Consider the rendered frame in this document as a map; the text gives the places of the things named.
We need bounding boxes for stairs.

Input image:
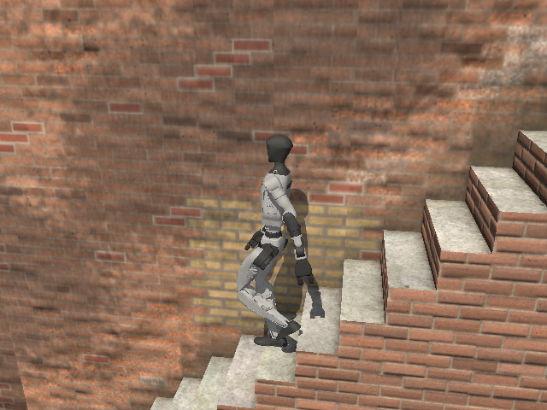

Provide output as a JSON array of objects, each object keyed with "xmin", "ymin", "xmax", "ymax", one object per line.
[{"xmin": 150, "ymin": 130, "xmax": 547, "ymax": 410}]

